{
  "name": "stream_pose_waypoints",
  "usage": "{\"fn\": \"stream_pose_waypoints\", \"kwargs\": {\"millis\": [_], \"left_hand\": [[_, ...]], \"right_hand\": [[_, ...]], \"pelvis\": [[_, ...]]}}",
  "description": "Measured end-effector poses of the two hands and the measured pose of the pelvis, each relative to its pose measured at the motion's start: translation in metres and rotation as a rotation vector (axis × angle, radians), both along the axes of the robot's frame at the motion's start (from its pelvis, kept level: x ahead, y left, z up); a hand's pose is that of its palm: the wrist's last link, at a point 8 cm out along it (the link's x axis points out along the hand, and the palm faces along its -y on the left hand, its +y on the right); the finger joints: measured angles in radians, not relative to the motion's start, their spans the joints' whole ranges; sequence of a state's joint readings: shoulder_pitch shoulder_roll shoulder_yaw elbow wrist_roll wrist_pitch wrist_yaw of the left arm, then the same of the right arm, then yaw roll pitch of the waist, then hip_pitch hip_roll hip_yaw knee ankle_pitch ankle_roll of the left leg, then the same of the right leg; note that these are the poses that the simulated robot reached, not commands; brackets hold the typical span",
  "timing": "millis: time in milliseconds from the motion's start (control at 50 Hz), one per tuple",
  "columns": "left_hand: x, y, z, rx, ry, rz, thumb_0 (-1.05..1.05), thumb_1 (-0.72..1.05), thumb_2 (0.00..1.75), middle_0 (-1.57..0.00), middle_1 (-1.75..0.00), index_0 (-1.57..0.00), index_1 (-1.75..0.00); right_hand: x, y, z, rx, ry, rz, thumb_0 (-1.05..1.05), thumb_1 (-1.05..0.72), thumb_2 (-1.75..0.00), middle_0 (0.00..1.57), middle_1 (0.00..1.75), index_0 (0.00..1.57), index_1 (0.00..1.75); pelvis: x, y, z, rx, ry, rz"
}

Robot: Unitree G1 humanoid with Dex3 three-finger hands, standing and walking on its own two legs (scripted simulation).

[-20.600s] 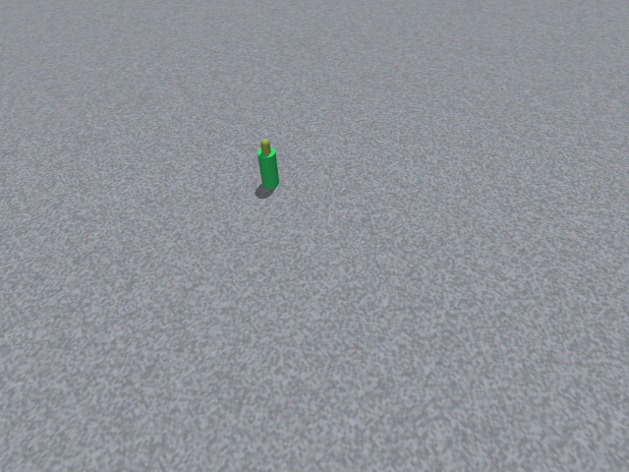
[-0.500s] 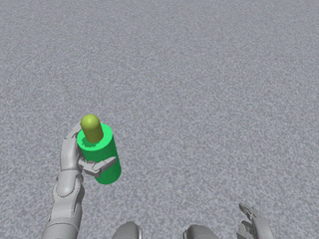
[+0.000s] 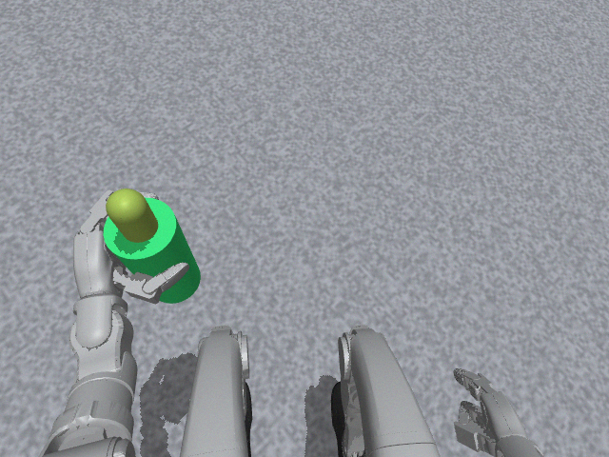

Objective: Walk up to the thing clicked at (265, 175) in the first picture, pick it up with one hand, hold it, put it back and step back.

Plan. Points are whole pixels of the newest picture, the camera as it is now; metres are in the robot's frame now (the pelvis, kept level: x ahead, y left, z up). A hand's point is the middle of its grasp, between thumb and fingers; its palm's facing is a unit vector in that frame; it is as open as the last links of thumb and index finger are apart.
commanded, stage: crouch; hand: left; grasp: from the side
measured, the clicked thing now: (154, 247) +0.37 +0.20 -0.04
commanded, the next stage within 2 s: lower in 1.08 s
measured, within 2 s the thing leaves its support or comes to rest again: neither
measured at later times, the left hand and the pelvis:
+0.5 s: hand (175, 263) +0.40 +0.22 -0.22, palm faces +0.18 -0.98 -0.06, open 11.2 cm; pelvis -0.03 +0.00 -0.16, yaw -3 degrees
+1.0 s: hand (183, 267) +0.42 +0.23 -0.31, palm faces +0.15 -0.99 -0.05, open 11.2 cm; pelvis -0.04 +0.00 -0.23, yaw -6 degrees
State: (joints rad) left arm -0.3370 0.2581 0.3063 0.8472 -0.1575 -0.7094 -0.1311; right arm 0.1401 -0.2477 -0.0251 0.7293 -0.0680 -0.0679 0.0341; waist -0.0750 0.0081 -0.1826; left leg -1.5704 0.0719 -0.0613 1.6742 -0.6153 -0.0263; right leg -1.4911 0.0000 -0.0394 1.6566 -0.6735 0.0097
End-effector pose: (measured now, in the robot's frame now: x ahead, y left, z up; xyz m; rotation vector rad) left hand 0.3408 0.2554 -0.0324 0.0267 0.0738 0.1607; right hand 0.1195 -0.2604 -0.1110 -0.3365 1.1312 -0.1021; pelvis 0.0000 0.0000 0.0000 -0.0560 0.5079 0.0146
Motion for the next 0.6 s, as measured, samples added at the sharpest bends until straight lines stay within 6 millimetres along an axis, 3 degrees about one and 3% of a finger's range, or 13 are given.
{"fn": "stream_pose_waypoints", "kwargs": {"millis": [140, 300, 600], "left_hand": [[0.011, 0.006, -0.065, 0.020, 0.024, 0.004, 0.00, -0.49, 1.07, -0.64, -0.98, -0.64, -0.98], [0.028, 0.006, -0.131, 0.011, 0.027, 0.001, 0.00, -0.50, 1.07, -0.64, -0.98, -0.64, -0.98], [0.033, 0.017, -0.211, 0.019, 0.038, 0.012, 0.00, -0.50, 1.08, -0.65, -0.98, -0.64, -0.97]], "right_hand": [[-0.013, 0.007, -0.063, 0.018, 0.062, 0.021, 0.01, -0.93, -0.91, 0.20, 0.30, 0.20, 0.30], [-0.036, 0.003, -0.118, 0.004, 0.127, 0.020, 0.01, -0.94, -0.92, 0.20, 0.30, 0.20, 0.30], [-0.074, -0.015, -0.187, -0.041, 0.222, 0.007, 0.01, -0.95, -0.92, 0.20, 0.30, 0.20, 0.30]], "pelvis": [[-0.014, -0.001, -0.052, -0.005, 0.053, -0.012], [-0.023, -0.001, -0.108, -0.011, 0.078, -0.027], [-0.037, -0.003, -0.183, -0.015, 0.041, -0.045]]}}
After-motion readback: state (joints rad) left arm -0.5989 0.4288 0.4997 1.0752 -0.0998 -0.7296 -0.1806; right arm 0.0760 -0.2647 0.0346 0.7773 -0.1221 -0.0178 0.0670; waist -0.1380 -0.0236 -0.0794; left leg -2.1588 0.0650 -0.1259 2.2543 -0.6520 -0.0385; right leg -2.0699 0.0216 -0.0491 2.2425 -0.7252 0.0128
